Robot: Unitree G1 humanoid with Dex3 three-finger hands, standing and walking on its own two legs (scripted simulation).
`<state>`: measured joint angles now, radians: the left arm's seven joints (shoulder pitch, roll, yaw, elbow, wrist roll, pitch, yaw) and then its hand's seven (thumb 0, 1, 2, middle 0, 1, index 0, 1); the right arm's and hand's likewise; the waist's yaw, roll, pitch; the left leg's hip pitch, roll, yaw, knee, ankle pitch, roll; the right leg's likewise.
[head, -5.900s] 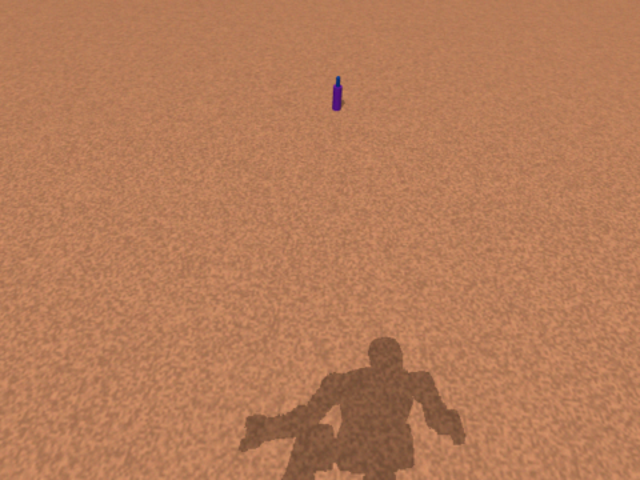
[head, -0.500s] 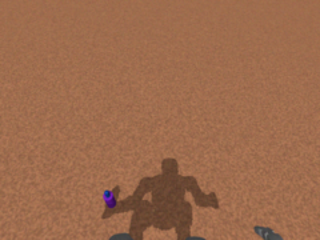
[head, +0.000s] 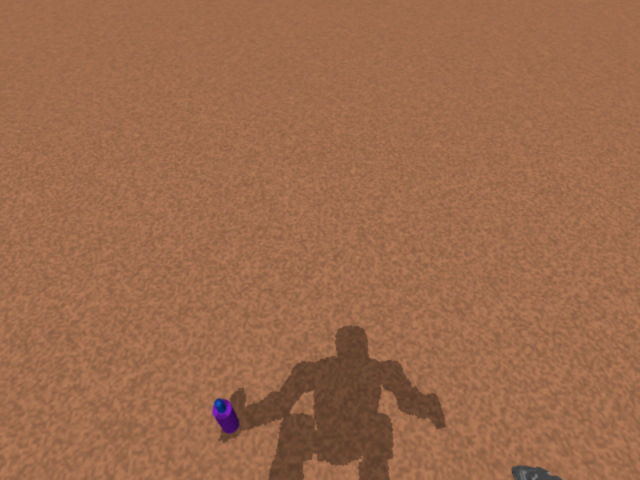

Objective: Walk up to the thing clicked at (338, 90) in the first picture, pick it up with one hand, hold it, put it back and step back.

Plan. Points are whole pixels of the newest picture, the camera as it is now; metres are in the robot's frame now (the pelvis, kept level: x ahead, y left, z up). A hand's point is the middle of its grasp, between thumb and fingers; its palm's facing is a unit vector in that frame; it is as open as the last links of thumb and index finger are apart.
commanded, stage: walk up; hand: left
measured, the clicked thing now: (224, 413) +0.39 +0.26 -0.68
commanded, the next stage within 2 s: stand in 0.52 s
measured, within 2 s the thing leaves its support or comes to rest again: neither
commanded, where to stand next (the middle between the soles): +0.06 +0.00 m, yaw +0 degrees
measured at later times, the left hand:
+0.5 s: hand out of the picture +0.10 +0.24 -0.15, palm faces -0.03 -0.94 -0.34, open 7.3 cm
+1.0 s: hand out of the picture +0.10 +0.24 -0.15, palm faces -0.02 -0.94 -0.34, open 7.3 cm
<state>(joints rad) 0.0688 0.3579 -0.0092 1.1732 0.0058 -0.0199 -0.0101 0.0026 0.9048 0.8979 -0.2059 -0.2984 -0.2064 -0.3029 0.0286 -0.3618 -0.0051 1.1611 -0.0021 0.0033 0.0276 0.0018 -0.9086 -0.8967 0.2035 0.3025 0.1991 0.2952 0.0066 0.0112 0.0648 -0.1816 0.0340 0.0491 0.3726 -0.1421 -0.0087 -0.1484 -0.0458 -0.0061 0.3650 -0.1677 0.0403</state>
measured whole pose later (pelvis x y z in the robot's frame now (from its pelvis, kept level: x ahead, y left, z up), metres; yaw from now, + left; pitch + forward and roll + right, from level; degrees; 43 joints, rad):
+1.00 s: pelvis +0.03 -0.01 +0.00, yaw +0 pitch -2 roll +0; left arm 0.09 0.35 0.01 1.14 0.01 -0.01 -0.01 0.00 0.91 0.90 -0.21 -0.30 -0.21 -0.30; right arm 0.07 -0.35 -0.01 1.15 -0.02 -0.01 0.01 0.00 -0.91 -0.90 0.20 0.30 0.20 0.30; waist -0.01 0.00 0.05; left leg -0.13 0.04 0.04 0.32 -0.15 -0.03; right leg -0.10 -0.04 -0.02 0.32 -0.18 0.03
